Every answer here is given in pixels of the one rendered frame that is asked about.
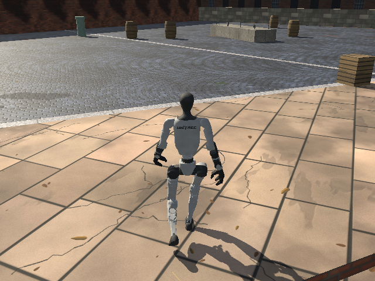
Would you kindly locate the robot head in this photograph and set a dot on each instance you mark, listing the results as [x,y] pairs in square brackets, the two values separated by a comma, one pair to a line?
[186,101]

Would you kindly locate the left robot forearm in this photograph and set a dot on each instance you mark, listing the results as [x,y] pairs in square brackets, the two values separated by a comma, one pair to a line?
[158,151]

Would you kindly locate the right robot upper arm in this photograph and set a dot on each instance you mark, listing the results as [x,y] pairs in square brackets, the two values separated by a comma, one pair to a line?
[204,122]

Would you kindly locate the robot right hand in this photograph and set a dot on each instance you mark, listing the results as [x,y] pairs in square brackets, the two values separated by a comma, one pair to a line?
[220,177]

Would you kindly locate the right robot thigh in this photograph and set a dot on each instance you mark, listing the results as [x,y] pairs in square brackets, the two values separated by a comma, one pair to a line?
[201,172]

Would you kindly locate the robot left hand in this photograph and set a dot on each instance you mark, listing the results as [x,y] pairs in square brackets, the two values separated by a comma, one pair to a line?
[161,158]

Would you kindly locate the left robot upper arm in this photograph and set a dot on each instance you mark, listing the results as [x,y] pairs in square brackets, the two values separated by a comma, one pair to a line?
[165,132]

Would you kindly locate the right robot forearm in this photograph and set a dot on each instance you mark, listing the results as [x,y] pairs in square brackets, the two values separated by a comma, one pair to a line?
[215,158]

